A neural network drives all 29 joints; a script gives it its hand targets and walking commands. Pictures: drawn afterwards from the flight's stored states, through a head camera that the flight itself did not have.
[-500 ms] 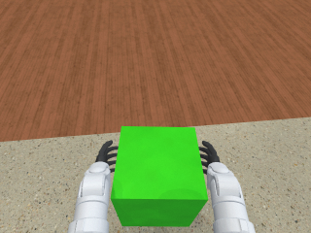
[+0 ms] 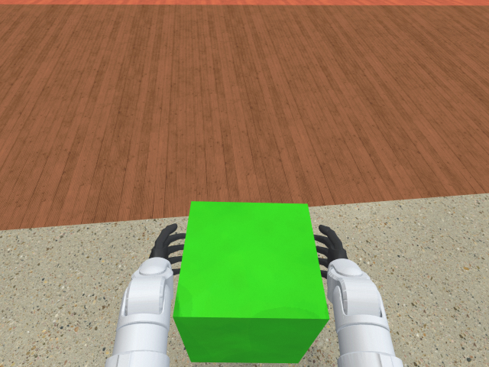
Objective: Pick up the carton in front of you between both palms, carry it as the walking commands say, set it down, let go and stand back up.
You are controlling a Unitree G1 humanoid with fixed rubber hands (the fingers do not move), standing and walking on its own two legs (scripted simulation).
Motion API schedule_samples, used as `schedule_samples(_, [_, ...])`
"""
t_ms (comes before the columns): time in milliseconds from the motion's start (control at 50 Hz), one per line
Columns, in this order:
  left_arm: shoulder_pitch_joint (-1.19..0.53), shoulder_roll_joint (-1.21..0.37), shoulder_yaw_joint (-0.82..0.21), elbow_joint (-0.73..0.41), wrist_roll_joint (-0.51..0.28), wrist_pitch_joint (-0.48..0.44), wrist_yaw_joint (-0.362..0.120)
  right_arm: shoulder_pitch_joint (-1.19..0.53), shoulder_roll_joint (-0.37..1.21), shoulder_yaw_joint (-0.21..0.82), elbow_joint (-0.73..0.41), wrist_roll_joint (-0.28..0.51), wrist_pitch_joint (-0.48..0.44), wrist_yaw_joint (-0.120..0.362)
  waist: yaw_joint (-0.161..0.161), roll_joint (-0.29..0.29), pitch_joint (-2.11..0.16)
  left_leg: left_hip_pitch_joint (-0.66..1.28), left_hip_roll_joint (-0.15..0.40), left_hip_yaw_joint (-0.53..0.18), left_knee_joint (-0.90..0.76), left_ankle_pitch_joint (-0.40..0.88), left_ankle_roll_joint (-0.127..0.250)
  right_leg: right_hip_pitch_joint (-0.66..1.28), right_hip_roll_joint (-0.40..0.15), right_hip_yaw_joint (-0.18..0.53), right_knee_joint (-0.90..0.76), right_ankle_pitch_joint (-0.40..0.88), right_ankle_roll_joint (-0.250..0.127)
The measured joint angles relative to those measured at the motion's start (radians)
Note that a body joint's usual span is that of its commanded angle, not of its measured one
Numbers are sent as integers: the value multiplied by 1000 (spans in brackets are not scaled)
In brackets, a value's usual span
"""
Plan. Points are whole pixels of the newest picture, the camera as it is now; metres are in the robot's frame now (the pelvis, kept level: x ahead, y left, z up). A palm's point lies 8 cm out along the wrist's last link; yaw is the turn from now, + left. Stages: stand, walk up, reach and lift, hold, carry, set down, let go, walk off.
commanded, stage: hold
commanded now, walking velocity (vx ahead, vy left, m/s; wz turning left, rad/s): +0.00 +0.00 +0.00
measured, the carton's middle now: (247, 286) +0.29 +0.00 -0.04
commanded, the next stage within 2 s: carry in 1.30 s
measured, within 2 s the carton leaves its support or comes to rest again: neither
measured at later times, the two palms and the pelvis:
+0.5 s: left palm (159, 264) +0.28 +0.15 +0.05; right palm (340, 267) +0.28 -0.15 +0.05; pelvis -0.01 +0.00 +0.00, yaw +0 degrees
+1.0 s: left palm (159, 263) +0.28 +0.15 +0.05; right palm (340, 265) +0.28 -0.15 +0.05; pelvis -0.01 +0.00 +0.00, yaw +0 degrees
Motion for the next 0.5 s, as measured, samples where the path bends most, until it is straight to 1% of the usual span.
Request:
schedule_samples(140, [6,1,-14,-53,-13,41,3,7,-2,13,-56,11,43,-2,-5,1,3,25,0,-3,-12,6,0,27,-2,-4,-14,6,0])
schedule_samples(260, [-15,-3,-1,-36,-2,61,-3,-12,2,-4,-43,-1,63,4,-6,4,12,37,0,-1,-12,9,0,39,-2,-5,-14,9,0])
schedule_samples(500, [-36,-8,18,-22,7,57,-7,-34,8,-20,-28,-11,62,7,-6,5,24,28,0,1,3,8,-1,30,-1,-7,1,8,0])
